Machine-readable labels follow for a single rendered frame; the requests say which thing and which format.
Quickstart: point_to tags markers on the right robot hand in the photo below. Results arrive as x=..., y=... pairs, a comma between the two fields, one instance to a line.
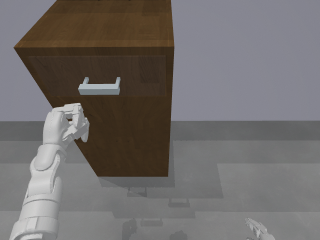
x=258, y=229

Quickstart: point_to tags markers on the left robot hand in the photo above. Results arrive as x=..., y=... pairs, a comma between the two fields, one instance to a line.
x=58, y=130

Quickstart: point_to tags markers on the cabinet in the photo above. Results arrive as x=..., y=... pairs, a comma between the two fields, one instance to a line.
x=128, y=135

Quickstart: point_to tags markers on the left robot forearm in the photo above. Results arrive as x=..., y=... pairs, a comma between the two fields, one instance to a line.
x=38, y=219

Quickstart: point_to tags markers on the handle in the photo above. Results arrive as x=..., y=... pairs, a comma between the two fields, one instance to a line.
x=99, y=89

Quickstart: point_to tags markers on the drawer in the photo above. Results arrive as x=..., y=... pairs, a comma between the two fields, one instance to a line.
x=140, y=75

